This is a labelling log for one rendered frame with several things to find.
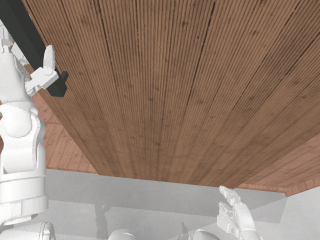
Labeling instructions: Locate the robot right thigh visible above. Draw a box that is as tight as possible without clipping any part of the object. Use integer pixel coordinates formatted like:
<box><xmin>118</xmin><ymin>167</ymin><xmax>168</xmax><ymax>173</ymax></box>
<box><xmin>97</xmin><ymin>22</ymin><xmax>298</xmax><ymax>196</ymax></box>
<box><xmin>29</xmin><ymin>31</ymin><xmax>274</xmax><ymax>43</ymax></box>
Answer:
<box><xmin>188</xmin><ymin>230</ymin><xmax>220</xmax><ymax>240</ymax></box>

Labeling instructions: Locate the robot left upper arm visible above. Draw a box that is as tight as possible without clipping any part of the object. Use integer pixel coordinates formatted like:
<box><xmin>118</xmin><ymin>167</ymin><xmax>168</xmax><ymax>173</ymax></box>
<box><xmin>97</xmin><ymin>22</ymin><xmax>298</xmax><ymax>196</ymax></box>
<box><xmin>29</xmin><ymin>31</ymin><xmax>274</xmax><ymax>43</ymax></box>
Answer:
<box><xmin>0</xmin><ymin>221</ymin><xmax>56</xmax><ymax>240</ymax></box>

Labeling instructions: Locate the robot left thigh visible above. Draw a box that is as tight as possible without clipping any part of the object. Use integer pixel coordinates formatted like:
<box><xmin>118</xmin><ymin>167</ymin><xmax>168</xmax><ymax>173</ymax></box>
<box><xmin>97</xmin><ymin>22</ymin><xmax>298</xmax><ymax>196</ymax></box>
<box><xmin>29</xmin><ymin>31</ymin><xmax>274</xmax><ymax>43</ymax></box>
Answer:
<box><xmin>108</xmin><ymin>229</ymin><xmax>136</xmax><ymax>240</ymax></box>

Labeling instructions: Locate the robot thigh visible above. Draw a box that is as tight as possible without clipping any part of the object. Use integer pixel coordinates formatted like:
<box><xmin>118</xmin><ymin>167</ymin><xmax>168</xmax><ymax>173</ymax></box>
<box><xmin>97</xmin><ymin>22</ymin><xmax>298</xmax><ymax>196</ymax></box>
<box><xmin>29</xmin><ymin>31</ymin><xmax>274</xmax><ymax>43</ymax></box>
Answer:
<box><xmin>188</xmin><ymin>230</ymin><xmax>220</xmax><ymax>240</ymax></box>
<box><xmin>108</xmin><ymin>229</ymin><xmax>136</xmax><ymax>240</ymax></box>

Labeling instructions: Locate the left robot forearm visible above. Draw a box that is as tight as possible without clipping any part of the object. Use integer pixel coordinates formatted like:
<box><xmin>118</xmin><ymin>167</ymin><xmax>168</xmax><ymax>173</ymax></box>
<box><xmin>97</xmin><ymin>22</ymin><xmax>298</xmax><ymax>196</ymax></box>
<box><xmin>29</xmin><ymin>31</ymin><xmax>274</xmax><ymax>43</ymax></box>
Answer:
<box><xmin>0</xmin><ymin>100</ymin><xmax>49</xmax><ymax>234</ymax></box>

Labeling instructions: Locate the handle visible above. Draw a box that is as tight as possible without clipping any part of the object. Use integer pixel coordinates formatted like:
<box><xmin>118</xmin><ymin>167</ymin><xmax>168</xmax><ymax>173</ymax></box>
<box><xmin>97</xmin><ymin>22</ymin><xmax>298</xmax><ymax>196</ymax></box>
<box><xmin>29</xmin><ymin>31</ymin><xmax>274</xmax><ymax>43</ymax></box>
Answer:
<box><xmin>0</xmin><ymin>0</ymin><xmax>69</xmax><ymax>97</ymax></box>

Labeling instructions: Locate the wardrobe door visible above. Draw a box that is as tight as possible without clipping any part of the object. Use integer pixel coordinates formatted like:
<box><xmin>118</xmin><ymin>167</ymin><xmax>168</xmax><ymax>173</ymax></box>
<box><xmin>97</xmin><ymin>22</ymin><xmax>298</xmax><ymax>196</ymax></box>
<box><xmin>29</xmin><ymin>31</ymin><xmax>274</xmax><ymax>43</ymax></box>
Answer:
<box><xmin>9</xmin><ymin>0</ymin><xmax>320</xmax><ymax>189</ymax></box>
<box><xmin>243</xmin><ymin>133</ymin><xmax>320</xmax><ymax>188</ymax></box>

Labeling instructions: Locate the right robot forearm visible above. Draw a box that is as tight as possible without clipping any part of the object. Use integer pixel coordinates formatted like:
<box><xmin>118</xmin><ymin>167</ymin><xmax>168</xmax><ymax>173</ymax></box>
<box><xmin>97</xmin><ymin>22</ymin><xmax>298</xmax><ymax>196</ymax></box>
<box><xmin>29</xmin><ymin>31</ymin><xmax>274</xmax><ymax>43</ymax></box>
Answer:
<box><xmin>238</xmin><ymin>230</ymin><xmax>263</xmax><ymax>240</ymax></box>

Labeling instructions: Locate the robot left hand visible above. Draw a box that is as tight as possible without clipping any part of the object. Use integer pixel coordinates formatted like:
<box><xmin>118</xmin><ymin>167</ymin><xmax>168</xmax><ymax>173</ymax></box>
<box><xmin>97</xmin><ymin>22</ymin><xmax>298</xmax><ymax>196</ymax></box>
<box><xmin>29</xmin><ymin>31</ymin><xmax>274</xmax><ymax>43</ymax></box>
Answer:
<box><xmin>0</xmin><ymin>14</ymin><xmax>59</xmax><ymax>104</ymax></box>

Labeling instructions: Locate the robot right hand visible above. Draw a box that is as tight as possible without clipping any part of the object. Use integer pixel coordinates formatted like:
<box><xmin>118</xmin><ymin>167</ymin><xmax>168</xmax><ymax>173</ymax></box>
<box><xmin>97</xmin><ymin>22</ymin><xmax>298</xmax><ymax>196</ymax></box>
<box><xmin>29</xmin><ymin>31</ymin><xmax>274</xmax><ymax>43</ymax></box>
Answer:
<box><xmin>217</xmin><ymin>185</ymin><xmax>256</xmax><ymax>240</ymax></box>

